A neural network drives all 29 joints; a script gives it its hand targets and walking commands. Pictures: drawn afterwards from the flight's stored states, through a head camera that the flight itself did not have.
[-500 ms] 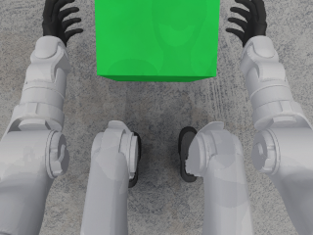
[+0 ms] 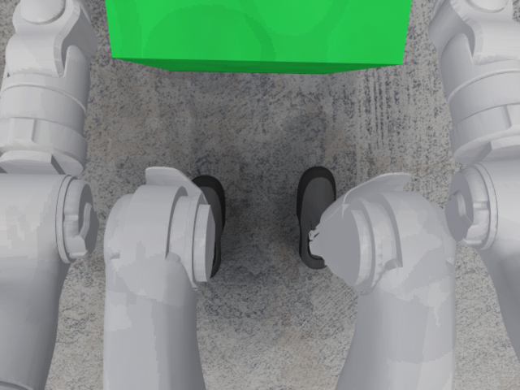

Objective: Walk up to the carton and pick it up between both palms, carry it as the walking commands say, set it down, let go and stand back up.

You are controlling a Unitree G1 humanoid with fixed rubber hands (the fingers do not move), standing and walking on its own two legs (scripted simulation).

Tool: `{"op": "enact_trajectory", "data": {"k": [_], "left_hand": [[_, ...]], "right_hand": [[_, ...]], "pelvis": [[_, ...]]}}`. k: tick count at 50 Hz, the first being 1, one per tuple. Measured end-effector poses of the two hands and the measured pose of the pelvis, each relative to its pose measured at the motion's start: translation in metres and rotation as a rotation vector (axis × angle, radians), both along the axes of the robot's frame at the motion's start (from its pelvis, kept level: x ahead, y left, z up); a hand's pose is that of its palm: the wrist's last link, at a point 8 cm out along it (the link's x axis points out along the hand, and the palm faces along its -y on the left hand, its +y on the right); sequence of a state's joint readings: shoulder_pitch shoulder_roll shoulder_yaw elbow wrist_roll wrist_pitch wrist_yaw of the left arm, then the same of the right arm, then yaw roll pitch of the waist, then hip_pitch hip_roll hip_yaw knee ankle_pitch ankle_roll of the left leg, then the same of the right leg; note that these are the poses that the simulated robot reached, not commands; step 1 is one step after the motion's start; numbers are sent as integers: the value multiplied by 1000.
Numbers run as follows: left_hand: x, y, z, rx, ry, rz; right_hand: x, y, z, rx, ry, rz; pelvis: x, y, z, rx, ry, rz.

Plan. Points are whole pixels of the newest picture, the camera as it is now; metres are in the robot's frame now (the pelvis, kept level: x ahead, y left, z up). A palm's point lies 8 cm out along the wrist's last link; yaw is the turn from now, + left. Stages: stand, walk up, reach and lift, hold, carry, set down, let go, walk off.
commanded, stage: reach and lift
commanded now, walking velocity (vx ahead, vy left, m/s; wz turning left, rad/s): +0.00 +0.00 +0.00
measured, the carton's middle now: out of the picture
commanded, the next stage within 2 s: none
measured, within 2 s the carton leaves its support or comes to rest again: leaves its support in 1.44 s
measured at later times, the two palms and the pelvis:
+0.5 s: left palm out of the picture +0.53 +0.20 -0.16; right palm out of the picture +0.54 -0.15 -0.16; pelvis +0.00 +0.00 +0.00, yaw +1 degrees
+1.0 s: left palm out of the picture +0.53 +0.20 -0.16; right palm out of the picture +0.54 -0.15 -0.16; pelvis +0.00 -0.01 +0.01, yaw +0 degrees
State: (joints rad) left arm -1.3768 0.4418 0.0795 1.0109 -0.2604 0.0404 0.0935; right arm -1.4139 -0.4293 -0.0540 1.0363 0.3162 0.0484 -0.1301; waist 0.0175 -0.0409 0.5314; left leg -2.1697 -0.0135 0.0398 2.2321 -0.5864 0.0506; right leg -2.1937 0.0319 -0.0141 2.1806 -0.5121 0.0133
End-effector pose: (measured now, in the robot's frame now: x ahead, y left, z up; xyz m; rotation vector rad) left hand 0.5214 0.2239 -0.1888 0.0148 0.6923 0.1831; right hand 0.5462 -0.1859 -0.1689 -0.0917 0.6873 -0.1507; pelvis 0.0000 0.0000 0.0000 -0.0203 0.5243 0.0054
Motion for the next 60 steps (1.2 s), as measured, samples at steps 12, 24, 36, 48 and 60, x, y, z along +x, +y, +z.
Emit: {"op": "enact_trajectory", "data": {"k": [12, 24, 36, 48, 60], "left_hand": [[1, -2, 20, 3, 10, -2], [7, -19, 32, -17, 33, -17], [6, -27, 26, -8, 25, -30], [8, -27, 26, -20, 36, -25], [8, -24, 28, -21, 65, -14]], "right_hand": [[-4, 16, 10, 31, 19, 5], [-10, 38, 13, 59, 39, 20], [-8, 38, 8, 50, 29, 33], [-6, 38, 9, 46, 41, 40], [-3, 41, 11, 58, 70, 35]], "pelvis": [[-2, -1, -2, 6, -16, 6], [5, -4, 1, -1, 100, 17], [6, -5, 7, 1, 152, 8], [4, -5, 7, -1, 163, 9], [6, -6, -1, 4, 144, 7]]}}
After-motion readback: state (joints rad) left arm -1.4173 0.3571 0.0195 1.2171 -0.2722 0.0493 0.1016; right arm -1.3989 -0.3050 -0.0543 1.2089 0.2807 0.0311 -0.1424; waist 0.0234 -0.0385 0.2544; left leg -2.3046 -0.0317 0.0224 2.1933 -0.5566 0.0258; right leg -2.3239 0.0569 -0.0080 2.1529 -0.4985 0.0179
